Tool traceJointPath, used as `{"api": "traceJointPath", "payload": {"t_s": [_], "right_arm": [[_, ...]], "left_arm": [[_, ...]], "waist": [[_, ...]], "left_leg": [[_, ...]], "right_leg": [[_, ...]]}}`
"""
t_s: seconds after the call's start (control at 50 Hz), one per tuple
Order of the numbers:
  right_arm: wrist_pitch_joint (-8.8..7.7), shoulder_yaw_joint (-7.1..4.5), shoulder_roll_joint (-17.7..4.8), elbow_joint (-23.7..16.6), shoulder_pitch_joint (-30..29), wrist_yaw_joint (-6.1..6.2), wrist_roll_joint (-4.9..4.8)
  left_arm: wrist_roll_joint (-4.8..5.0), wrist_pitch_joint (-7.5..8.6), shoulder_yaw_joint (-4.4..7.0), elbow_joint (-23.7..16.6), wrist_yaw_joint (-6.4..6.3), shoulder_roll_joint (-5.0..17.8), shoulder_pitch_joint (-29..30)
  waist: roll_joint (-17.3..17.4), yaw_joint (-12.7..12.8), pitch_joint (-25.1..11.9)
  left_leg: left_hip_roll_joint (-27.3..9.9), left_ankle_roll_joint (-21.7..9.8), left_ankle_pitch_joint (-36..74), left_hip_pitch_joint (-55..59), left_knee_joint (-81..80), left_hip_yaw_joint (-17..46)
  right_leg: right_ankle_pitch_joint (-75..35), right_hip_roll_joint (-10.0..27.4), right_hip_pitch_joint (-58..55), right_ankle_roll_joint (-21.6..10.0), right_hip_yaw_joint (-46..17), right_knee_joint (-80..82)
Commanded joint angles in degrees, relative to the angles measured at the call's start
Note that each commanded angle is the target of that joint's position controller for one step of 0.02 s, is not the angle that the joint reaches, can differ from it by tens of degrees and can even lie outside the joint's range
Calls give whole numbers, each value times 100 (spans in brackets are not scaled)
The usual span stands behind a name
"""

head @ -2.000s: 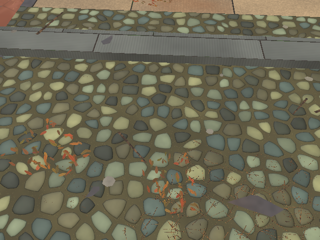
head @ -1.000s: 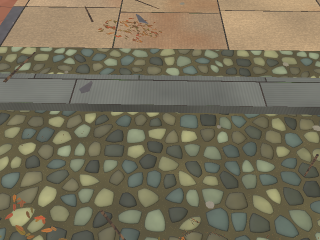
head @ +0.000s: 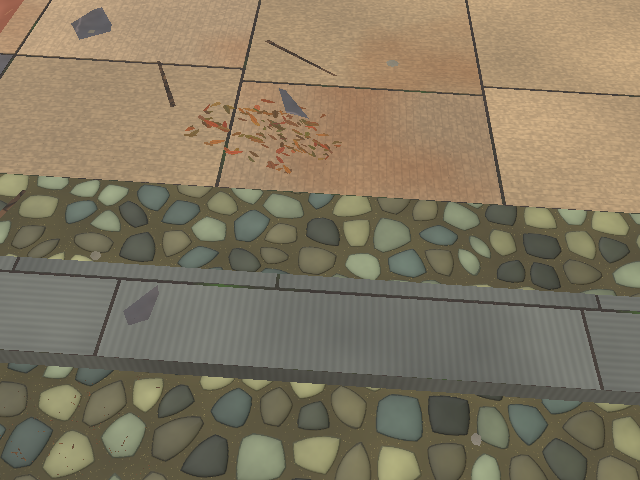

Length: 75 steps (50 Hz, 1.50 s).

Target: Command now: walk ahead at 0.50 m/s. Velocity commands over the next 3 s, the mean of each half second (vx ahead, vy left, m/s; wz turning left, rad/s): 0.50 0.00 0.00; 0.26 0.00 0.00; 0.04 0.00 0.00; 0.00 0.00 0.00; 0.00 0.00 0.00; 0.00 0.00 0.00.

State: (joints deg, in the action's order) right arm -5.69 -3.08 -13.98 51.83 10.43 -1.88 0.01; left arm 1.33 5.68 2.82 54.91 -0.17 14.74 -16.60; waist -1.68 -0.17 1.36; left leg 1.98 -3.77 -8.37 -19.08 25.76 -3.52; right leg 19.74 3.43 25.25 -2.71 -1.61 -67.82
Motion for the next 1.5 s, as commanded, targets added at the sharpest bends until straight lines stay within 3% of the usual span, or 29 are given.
{"api": "traceJointPath", "payload": {"t_s": [0.02,0.08,0.2,0.34,0.38,0.4,0.42,0.44,0.46,0.48,0.52,0.54,0.66,0.72,0.82,0.86,0.88,0.9,0.92,0.94,0.96,1.02,1.06,1.1,1.14,1.16,1.2,1.28,1.5], "right_arm": [[-101,-75,-480,-143,98,-20,36],[-112,-130,-735,17,398,76,31],[-28,-120,-839,210,917,209,-48],[128,-195,-956,513,1324,258,-104],[172,-225,-1047,455,1085,270,-108],[199,-192,-962,421,980,267,-97],[195,-103,-783,295,970,266,-21],[74,115,-68,264,1647,195,-3],[-75,49,-388,356,1470,162,-75],[-159,-71,-830,178,928,134,-234],[-140,-104,-776,79,406,196,-163],[-57,-130,-678,97,499,219,-128],[164,-112,-339,20,314,297,27],[204,-29,-175,-10,-102,271,13],[291,-42,-373,-31,-455,223,37],[220,-98,-426,126,-99,224,98],[194,-195,-775,268,322,260,122],[208,-246,-1117,388,768,310,168],[266,-144,-723,526,1035,312,146],[277,-36,-436,497,871,270,90],[284,-36,-492,411,425,254,86],[369,-23,-521,145,-712,320,118],[456,-11,-426,246,-611,355,133],[492,34,-303,366,-416,352,28],[470,66,-208,530,-66,305,7],[497,40,-219,563,166,307,56],[551,25,-269,570,-63,377,80],[581,9,-215,749,187,419,44],[671,10,-153,1072,377,420,6]], "left_arm": [[-42,-58,129,-278,-59,291,-270],[-97,-122,166,-465,-87,332,186],[-80,-56,110,-817,5,192,1415],[-10,50,68,-1166,225,319,2137],[-22,81,166,-1038,232,541,1557],[-43,82,299,-766,198,761,712],[-104,81,428,-506,144,1151,-381],[-146,40,553,-352,144,1659,-988],[-128,42,390,-370,155,1158,-967],[-98,59,297,-455,147,906,-436],[-131,57,179,-613,173,568,427],[-168,79,135,-608,190,444,571],[-224,66,142,-347,68,640,413],[-218,-26,117,-237,5,670,234],[-146,-206,42,-12,-47,542,90],[-39,-258,53,70,-72,638,97],[-94,-224,62,88,-77,647,-111],[-245,-132,-25,135,-36,310,-577],[-189,-131,-131,257,-36,-49,-758],[-75,-233,-67,231,-37,178,-413],[-12,-368,-19,145,-81,302,-81],[-98,-697,31,213,-256,217,79],[-141,-746,-26,460,-295,-60,-253],[-163,-778,-23,626,-260,-74,-389],[-292,-814,0,496,-235,245,-120],[-249,-805,22,480,-219,446,59],[-218,-672,-22,536,-173,221,186],[-216,-469,-57,687,-142,105,41],[-184,-512,-124,818,-134,14,-325]], "waist": [[643,135,-321],[491,111,-77],[472,-250,141],[567,-350,332],[690,39,-49],[617,452,-547],[227,830,-1364],[-1223,605,-2166],[-1095,697,-2352],[-800,599,-1509],[-94,254,-589],[-214,49,-456],[-196,-199,-206],[-316,-12,-336],[-300,95,-366],[-177,-164,-450],[97,-192,-767],[837,1,-1344],[1517,-142,-1828],[1200,-176,-1680],[974,-88,-1248],[899,277,-473],[1049,341,-511],[939,385,-554],[515,185,-317],[88,-121,-61],[-77,-33,283],[-144,-59,64],[125,1,37]], "left_leg": [[-1445,-947,534,738,-1688,1574],[-1434,-1024,1033,771,-1893,1244],[-1246,-765,1001,1197,-1986,752],[-1730,-666,1474,2402,-1374,833],[-1666,-531,2924,2409,-717,717],[-1371,-398,3628,2185,250,500],[-1058,-206,2688,1104,1829,264],[-5,228,-332,-1356,4096,99],[16,129,-2389,-2046,4882,1007],[-327,12,-2040,-2475,5116,1018],[-847,1,-1123,-2120,4541,743],[-1016,5,-884,-1737,4244,779],[-891,405,38,-1382,2754,499],[-656,424,833,-814,1672,299],[-433,255,452,-567,969,275],[-213,123,1177,168,-199,107],[-570,11,3327,1064,-222,478],[-1566,-581,5984,2746,451,1313],[-2434,-1432,6352,3000,255,2143],[-2401,-1492,4964,2427,-37,2287],[-2192,-1335,3548,1814,-248,2109],[-1616,-785,1092,39,-876,1498],[-1305,-652,921,-276,-823,1106],[-1142,-481,317,-252,-698,942],[-890,-15,-1083,-287,-615,849],[-604,175,-1516,-84,-744,577],[-471,339,-1037,525,-433,404],[-489,264,209,866,-143,353],[-515,392,638,955,-118,322]], "right_leg": [[-530,537,779,-1,-205,185],[-1186,592,1283,154,-163,886],[-2624,344,1345,225,75,2883],[-1828,123,1350,-29,143,3829],[-1549,-168,305,-217,378,3977],[-1661,-352,-852,-378,519,4090],[-1890,368,-2663,-714,-270,3878],[-927,1776,-4873,-1633,-2912,4302],[-585,1913,-4930,-1616,-3938,4947],[-576,1723,-4193,-1304,-3083,5035],[-1376,1298,-2485,-1064,-1803,5412],[-1536,1116,-1980,-979,-1432,5614],[-4771,763,-1300,-1003,-58,5667],[-4755,567,-1284,-824,322,5531],[-4702,809,-1958,-730,12,4870],[-4667,550,-2096,-467,-17,4126],[-4160,244,-1828,-205,91,3578],[-1838,-144,-570,115,277,2584],[1150,-409,-97,412,199,1506],[2179,-268,-9,529,-107,892],[2174,-138,157,570,-139,648],[1268,64,-569,701,-31,1780],[361,-116,-1340,691,269,2749],[-680,-263,-1869,582,462,3795],[-1168,91,-1909,375,85,4353],[-370,139,-1269,204,68,4322],[467,60,-482,173,21,4653],[-655,28,-805,289,46,4653],[-1559,-38,-1236,202,92,4637]]}}
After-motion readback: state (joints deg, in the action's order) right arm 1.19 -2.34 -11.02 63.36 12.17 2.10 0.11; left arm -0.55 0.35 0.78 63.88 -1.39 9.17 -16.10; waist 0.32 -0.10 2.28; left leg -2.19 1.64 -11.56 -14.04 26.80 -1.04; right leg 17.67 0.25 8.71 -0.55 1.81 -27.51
